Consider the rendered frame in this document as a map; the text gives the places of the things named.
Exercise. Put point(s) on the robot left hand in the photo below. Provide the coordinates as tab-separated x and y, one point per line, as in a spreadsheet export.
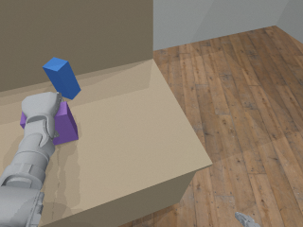
43	103

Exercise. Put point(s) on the robot right hand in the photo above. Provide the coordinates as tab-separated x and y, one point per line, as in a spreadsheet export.
246	221

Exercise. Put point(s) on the robot left upper arm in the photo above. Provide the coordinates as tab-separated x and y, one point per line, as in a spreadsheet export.
20	206

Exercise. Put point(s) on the table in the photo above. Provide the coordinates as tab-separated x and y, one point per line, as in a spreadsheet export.
137	152

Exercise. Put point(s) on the sponge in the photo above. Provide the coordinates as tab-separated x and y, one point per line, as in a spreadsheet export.
65	125

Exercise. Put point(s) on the left robot forearm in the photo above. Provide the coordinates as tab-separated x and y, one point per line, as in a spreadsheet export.
27	169

